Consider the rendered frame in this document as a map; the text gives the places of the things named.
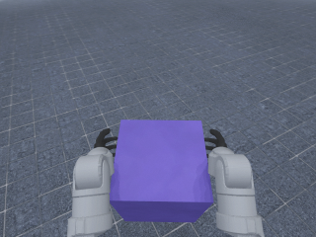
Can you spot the left robot hand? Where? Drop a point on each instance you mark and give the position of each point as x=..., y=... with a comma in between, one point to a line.
x=101, y=140

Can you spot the right robot hand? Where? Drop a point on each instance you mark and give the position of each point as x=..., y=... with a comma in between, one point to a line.
x=219, y=141

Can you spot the left robot forearm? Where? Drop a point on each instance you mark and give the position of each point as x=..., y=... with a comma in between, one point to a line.
x=91, y=187

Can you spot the right robot forearm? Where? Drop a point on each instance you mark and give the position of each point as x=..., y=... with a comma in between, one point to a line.
x=234, y=184

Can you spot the carton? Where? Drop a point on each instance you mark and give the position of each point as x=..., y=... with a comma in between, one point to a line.
x=161, y=171

